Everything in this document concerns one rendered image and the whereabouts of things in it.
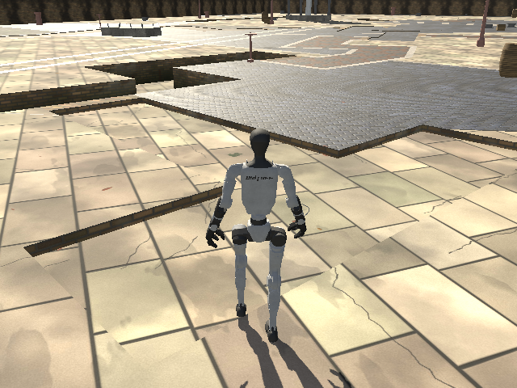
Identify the robot left shin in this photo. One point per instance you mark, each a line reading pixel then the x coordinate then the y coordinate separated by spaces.
pixel 240 282

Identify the right robot thigh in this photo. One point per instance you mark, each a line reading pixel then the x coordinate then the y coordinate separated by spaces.
pixel 277 242

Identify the robot right forearm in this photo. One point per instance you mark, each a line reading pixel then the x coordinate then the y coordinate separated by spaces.
pixel 298 213

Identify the left robot upper arm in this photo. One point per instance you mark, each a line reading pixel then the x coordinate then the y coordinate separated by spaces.
pixel 229 184

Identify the right robot upper arm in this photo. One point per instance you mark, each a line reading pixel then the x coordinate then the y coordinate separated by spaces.
pixel 289 185

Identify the right robot hand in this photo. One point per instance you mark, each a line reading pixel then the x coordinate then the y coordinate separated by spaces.
pixel 295 226

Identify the left robot hand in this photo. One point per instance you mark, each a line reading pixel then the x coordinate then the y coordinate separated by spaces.
pixel 210 234

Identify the robot left forearm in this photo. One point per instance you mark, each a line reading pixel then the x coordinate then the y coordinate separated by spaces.
pixel 217 216

